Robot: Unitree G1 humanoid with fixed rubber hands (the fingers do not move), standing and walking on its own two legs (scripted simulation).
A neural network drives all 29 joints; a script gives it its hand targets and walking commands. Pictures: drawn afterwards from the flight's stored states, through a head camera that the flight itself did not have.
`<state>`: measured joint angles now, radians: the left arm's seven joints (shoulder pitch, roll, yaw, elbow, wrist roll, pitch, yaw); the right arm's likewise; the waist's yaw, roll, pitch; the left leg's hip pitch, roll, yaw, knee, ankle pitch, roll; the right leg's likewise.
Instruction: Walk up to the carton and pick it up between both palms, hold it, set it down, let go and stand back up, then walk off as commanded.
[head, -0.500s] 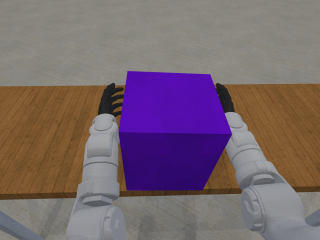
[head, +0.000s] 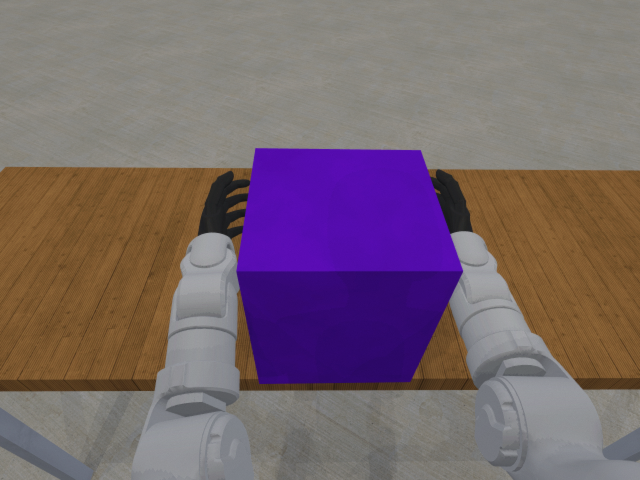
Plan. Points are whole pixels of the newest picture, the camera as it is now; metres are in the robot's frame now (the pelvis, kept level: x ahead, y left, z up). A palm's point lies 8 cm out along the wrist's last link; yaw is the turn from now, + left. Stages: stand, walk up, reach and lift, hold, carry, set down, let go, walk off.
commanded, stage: set down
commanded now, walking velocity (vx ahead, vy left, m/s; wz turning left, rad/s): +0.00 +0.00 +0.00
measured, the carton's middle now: (337, 271) +0.36 -0.01 +0.08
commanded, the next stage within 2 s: none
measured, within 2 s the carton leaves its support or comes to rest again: neither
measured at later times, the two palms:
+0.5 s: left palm (215, 238) +0.38 +0.14 +0.13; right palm (450, 233) +0.39 -0.16 +0.12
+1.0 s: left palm (226, 250) +0.39 +0.14 +0.09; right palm (475, 239) +0.40 -0.20 +0.10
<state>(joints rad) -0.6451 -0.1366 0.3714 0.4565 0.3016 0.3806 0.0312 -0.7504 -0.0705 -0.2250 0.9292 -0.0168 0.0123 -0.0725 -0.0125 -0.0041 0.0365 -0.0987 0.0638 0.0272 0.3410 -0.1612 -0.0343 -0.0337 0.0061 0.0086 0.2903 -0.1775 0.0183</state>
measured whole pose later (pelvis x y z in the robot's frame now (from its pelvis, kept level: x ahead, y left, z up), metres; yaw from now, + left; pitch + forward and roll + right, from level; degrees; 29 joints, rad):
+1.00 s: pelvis +0.00 +0.00 +0.00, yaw +0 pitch +2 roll -1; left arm -0.64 -0.05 0.18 0.56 0.12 0.27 0.21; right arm -0.74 -0.28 0.03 0.94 0.29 -0.03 -0.06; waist 0.00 0.00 0.03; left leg -0.23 0.06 0.03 0.33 -0.13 -0.03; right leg -0.17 0.01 0.01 0.29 -0.15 0.01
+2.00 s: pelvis -0.02 +0.00 +0.00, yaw +0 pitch -1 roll -1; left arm -0.03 -0.03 0.07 -0.20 0.06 0.48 0.13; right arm -0.13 -0.34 0.03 0.27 0.31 0.07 0.01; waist 0.00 -0.02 0.00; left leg -0.19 0.07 0.03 0.33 -0.12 -0.03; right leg -0.14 0.01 0.01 0.31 -0.15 0.01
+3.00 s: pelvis -0.01 -0.01 +0.00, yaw +0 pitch -5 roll +0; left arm 0.31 0.02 0.03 -0.32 0.00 0.41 0.13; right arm 0.32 -0.33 0.02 -0.17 0.31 0.15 -0.01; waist 0.00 -0.02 0.09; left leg -0.09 0.06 0.03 0.31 -0.13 -0.03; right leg -0.05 0.01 0.01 0.31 -0.18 0.01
